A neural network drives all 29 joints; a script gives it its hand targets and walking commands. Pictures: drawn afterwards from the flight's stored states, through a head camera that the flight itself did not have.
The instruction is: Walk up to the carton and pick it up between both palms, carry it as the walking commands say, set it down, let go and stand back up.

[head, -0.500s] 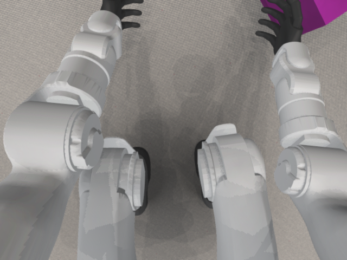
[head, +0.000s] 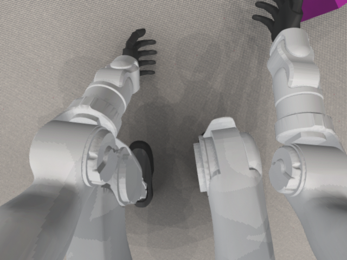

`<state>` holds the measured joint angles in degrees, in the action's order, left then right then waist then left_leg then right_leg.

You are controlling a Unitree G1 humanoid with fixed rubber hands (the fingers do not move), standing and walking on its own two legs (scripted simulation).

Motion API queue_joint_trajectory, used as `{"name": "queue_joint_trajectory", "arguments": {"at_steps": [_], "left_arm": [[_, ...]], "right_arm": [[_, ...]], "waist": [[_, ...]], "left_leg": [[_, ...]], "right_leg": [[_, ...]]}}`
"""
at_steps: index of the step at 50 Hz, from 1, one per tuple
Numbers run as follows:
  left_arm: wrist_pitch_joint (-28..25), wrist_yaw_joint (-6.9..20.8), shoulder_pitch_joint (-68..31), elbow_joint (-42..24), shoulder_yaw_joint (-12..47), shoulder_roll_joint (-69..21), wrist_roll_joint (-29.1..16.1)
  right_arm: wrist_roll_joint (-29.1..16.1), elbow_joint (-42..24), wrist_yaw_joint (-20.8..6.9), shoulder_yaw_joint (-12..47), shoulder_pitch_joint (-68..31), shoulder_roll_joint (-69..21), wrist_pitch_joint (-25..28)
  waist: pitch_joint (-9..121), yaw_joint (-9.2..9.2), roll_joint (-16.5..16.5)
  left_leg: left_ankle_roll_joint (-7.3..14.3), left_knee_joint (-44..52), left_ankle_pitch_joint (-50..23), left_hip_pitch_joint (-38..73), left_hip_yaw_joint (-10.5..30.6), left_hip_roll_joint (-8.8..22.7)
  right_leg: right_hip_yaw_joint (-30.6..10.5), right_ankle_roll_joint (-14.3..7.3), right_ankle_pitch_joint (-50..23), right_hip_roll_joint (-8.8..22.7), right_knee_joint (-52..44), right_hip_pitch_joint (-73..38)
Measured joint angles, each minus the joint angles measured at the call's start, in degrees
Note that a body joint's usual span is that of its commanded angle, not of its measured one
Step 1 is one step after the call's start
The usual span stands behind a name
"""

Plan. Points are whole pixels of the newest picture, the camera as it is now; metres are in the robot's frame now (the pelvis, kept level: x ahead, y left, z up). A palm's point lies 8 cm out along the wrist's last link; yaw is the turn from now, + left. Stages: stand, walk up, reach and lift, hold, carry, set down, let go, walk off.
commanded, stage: set down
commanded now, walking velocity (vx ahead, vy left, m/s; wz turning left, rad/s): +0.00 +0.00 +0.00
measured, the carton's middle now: out of the picture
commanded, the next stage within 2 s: let go in 1.20 s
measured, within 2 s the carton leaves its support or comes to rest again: neither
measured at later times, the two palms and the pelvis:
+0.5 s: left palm (112, 48) +0.46 +0.04 -0.14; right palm out of the picture +0.47 -0.26 -0.06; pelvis -0.02 +0.00 +0.10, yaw -5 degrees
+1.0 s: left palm out of the picture +0.53 +0.02 +0.06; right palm out of the picture +0.46 -0.29 +0.07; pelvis -0.03 +0.01 +0.19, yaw -6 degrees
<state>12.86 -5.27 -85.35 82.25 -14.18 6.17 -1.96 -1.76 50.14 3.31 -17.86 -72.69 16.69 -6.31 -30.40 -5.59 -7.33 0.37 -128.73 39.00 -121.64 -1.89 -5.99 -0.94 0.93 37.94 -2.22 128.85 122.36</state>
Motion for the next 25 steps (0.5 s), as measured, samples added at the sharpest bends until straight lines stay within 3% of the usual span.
{"name": "queue_joint_trajectory", "arguments": {"at_steps": [1,2,3,4,6,7,8,9,12,13,16,19,20,21,23,24,25], "left_arm": [[8.3,-1.5,-1.8,-2.6,1.6,1.2,-2.8],[18.4,-3.1,-1.9,-11.3,2.9,2.5,-5.0],[26.8,-4.5,-1.0,-23.6,4.1,4.1,-6.6],[28.9,-5.5,0.1,-35.8,5.4,6.0,-7.7],[14.5,-6.3,1.8,-51.4,6.2,9.7,-7.5],[8.2,-6.3,1.1,-55.0,5.8,11.4,-6.7],[3.7,-6.0,-0.7,-55.0,4.9,12.6,-5.7],[0.6,-5.3,-2.9,-50.9,4.4,13.7,-5.0],[-0.9,-1.2,-8.9,-28.0,5.7,16.4,-4.9],[-0.1,0.1,-8.4,-22.9,5.7,15.9,-4.8],[-0.8,3.1,-0.4,-16.1,3.3,10.5,-4.0],[-1.6,3.7,8.7,-10.3,-0.7,4.7,-1.5],[-1.2,3.1,11.9,-11.3,-1.7,3.1,-0.7],[-0.9,2.1,15.3,-15.0,-2.1,1.7,-0.7],[-0.3,-0.5,19.8,-30.6,-2.0,0.2,-2.2],[0.6,-1.7,19.6,-40.6,-1.7,0.9,-3.0],[4.0,-2.7,18.8,-47.5,-0.7,2.1,-3.5]], "right_arm": [[-1.8,-2.2,0.9,0.9,-0.1,0.0,-1.2],[-4.3,-4.5,1.9,2.6,0.5,0.0,-2.9],[-7.4,-7.2,2.6,4.6,1.2,0.1,-5.0],[-10.3,-10.4,2.8,6.4,2.4,0.1,-7.2],[-13.6,-16.3,2.6,10.8,5.2,0.6,-9.8],[-13.3,-18.2,2.3,12.8,6.4,1.2,-9.7],[-11.8,-18.2,2.0,13.6,6.7,1.7,-8.8],[-10.5,-16.1,2.3,13.4,6.6,2.1,-7.9],[-7.7,-8.4,4.1,9.3,5.3,1.5,-8.7],[-7.4,-8.1,4.3,7.6,5.9,1.2,-9.3],[-4.6,-11.0,3.8,5.3,9.7,0.1,-7.7],[0.1,-8.6,1.6,4.7,9.8,-3.2,-5.8],[1.4,-7.6,1.1,4.2,8.7,-4.5,-5.8],[1.9,-7.6,1.0,3.7,7.5,-5.6,-6.3],[-0.1,-12.8,1.5,3.1,3.1,-6.2,-8.3],[-2.5,-17.5,2.1,3.6,-0.2,-5.3,-9.3],[-4.7,-21.3,2.7,4.6,-0.3,-4.4,-10.0]], "waist": [[-0.9,-0.76,0.7],[-0.7,-1.42,1.4],[-0.5,-1.79,2.6],[-0.4,-1.85,4.0],[-0.2,-1.33,6.9],[0.0,-1.0,7.7],[0.6,-0.53,7.6],[2.8,0.08,6.8],[11.6,1.21,3.8],[13.7,1.22,2.2],[17.7,2.4,-0.4],[19.6,1.39,1.5],[19.3,0.44,2.8],[18.2,-0.48,4.6],[7.3,-1.63,9.4],[-1.7,-1.59,12.0],[-2.7,-1.25,13.7]], "left_leg": [[0.0,0.6,-0.7,0.2,-0.4,-0.1],[-0.1,1.3,-0.9,0.2,-0.9,-0.2],[-0.2,1.6,-0.6,0.7,-1.2,0.0],[-0.4,1.4,0.0,1.9,-1.4,0.4],[-0.9,0.1,1.5,4.9,-1.5,1.4],[-1.1,-0.5,2.2,6.5,-1.3,1.5],[-1.4,-0.5,3.5,8.1,-0.7,1.3],[-2.0,0.0,5.3,8.3,0.0,1.1],[-2.3,2.6,2.6,5.5,0.6,0.3],[-2.1,3.9,2.3,5.3,0.7,-0.4],[-1.4,9.1,1.6,7.3,0.5,-0.9],[-1.5,14.5,-0.3,8.1,0.0,-0.7],[-1.7,15.9,-1.1,8.1,0.0,-0.7],[-2.0,17.1,-2.0,8.2,0.1,-0.8],[-2.4,18.7,-6.0,13.0,1.0,-0.7],[-2.6,19.1,-6.6,17.6,1.8,-0.7],[-3.4,19.7,-5.6,17.1,2.7,-1.0]], "right_leg": [[-0.6,0.2,0.1,0.1,-0.4,-0.3],[-1.1,0.2,0.1,0.1,-0.6,0.0],[-1.5,0.1,0.0,-0.3,-0.6,0.0],[-2.0,0.2,-0.4,-1.2,-0.2,-0.3],[-2.4,0.3,-6.2,-3.3,0.9,-1.8],[-2.3,0.1,-5.8,-4.0,2.1,-2.3],[-1.8,-0.5,-5.6,-4.1,2.7,-2.7],[-1.2,-0.8,-4.7,-3.8,2.2,-2.6],[-0.7,-1.9,3.8,-2.3,-1.9,-3.6],[-1.0,-0.6,2.6,-1.7,-3.1,-3.7],[-2.2,-0.4,0.7,-2.0,-7.9,-5.7],[-3.9,0.3,-1.1,-3.2,-12.8,-5.9],[-4.4,0.5,-6.0,-3.5,-14.4,-5.9],[-4.8,0.5,-6.4,-3.9,-15.2,-5.8],[-4.8,0.5,-7.0,-5.1,-16.2,-9.9],[-4.3,0.5,-8.6,-5.6,-16.7,-13.9],[-4.1,0.5,-10.0,-6.0,-17.7,-13.0]]}}
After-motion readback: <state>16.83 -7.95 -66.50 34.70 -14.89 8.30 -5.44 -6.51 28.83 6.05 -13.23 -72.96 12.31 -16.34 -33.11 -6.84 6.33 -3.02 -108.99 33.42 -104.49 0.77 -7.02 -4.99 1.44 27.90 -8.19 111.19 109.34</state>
